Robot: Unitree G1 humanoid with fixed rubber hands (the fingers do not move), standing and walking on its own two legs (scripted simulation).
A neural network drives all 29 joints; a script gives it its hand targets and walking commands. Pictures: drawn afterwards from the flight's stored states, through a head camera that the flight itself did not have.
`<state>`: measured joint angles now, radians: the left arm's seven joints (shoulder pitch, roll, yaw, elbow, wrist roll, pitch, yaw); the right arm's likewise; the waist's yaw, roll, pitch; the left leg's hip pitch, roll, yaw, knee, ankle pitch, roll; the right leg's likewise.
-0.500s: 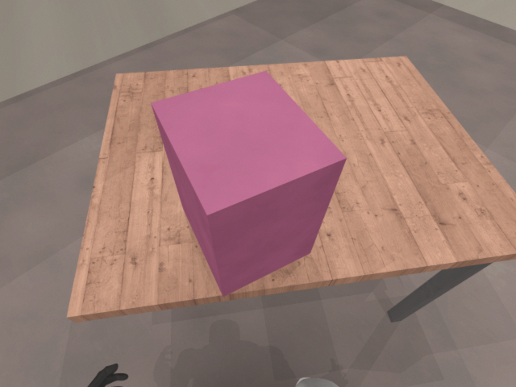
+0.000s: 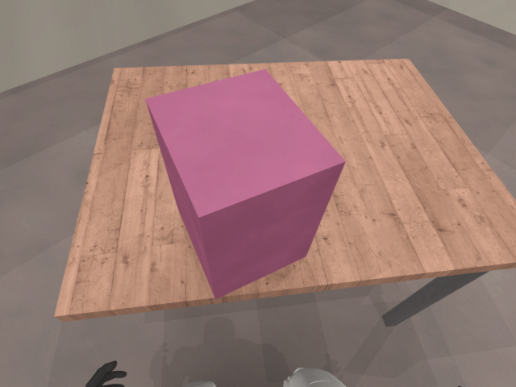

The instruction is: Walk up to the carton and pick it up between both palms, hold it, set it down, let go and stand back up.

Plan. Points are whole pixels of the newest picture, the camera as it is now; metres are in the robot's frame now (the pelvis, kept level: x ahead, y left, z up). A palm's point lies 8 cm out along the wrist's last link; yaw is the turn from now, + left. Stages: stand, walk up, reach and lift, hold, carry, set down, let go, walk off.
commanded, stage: walk up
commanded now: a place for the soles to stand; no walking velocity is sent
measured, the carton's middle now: (239, 190) +0.39 +0.05 +0.06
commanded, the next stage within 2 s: none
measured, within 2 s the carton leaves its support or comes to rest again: neither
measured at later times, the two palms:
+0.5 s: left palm out of the picture +0.11 +0.29 -0.12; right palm out of the picture +0.08 -0.31 -0.08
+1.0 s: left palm out of the picture +0.12 +0.31 -0.11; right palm out of the picture +0.11 -0.30 -0.09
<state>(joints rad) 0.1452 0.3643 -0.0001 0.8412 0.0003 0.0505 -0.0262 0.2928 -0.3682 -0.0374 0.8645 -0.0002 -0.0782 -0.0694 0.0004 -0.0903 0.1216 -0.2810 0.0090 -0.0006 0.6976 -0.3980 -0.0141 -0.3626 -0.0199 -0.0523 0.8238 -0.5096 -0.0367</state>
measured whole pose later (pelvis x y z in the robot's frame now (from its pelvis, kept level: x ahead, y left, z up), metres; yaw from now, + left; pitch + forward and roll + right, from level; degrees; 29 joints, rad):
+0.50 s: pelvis +0.01 +0.00 +0.00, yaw +2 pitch -2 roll +1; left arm 0.13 0.37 0.00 0.87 0.00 0.05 -0.02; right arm 0.27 -0.37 -0.03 0.86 0.00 -0.09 -0.06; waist 0.00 -0.07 0.12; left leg -0.27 0.00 0.00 0.70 -0.38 0.01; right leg -0.33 -0.03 -0.07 0.82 -0.56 -0.03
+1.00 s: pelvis +0.02 +0.01 +0.00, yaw +3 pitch -2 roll +0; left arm 0.13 0.37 0.00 0.91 0.00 0.02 -0.03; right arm 0.27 -0.38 -0.02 0.86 0.00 -0.07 -0.03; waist 0.00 -0.03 0.07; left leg -0.27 0.01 0.00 0.70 -0.38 0.00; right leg -0.27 -0.03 -0.09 0.71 -0.39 -0.03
